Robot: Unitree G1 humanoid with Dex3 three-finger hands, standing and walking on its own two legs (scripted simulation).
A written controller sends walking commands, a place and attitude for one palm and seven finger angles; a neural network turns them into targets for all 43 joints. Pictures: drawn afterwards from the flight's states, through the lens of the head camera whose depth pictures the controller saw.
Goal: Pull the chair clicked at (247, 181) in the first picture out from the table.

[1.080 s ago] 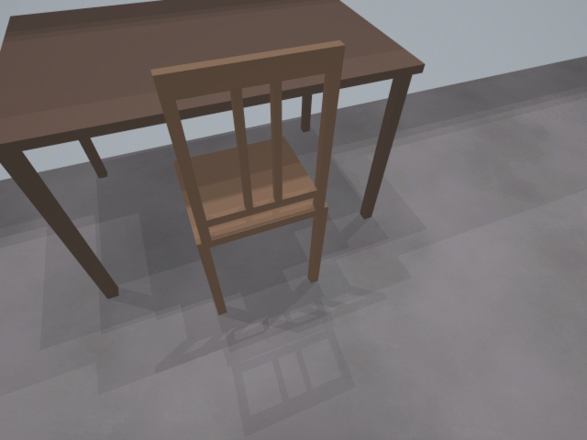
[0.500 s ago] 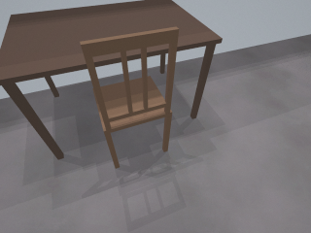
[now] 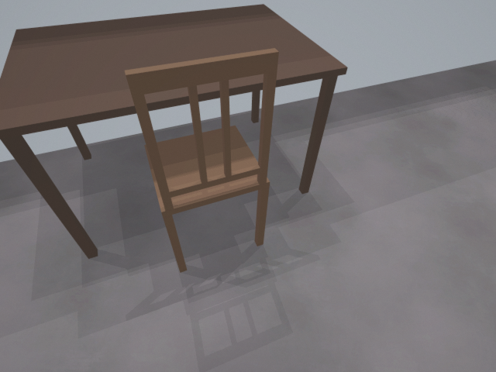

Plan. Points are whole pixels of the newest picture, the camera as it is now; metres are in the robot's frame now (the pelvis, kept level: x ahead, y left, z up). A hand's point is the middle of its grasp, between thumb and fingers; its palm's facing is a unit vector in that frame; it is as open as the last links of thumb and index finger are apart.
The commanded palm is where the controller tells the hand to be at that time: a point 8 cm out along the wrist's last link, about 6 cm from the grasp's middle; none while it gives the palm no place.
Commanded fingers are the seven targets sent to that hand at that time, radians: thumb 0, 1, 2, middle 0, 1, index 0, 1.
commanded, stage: look at it before walking up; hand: left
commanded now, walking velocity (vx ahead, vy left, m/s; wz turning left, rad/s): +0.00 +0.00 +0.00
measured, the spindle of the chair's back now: (198, 139) +0.74 +0.18 -0.08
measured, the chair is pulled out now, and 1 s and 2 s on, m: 0.00 0.00 0.00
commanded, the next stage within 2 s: turn to face it in 0.46 s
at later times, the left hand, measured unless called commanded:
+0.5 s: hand out of the picture +0.02 +0.21 -0.17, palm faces -0.01 -0.97 -0.25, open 7.3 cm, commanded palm none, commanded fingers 0.00 0.90 0.90 -0.20 -0.30 -0.20 -0.30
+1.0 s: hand out of the picture +0.00 +0.25 -0.20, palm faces +0.23 -0.95 -0.21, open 7.3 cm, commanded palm none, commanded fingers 0.00 0.90 0.90 -0.20 -0.30 -0.20 -0.30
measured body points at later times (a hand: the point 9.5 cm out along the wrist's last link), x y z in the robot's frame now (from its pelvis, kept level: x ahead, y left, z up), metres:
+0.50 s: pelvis +0.00 +0.00 +0.00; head +0.00 +0.00 +0.45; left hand +0.03 +0.26 -0.15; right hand +0.03 -0.26 -0.15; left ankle -0.01 +0.12 -0.74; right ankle -0.01 -0.12 -0.74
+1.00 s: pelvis -0.02 +0.04 -0.02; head -0.01 +0.07 +0.42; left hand -0.01 +0.30 -0.19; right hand +0.06 -0.21 -0.16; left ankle -0.01 +0.11 -0.75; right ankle -0.01 -0.12 -0.73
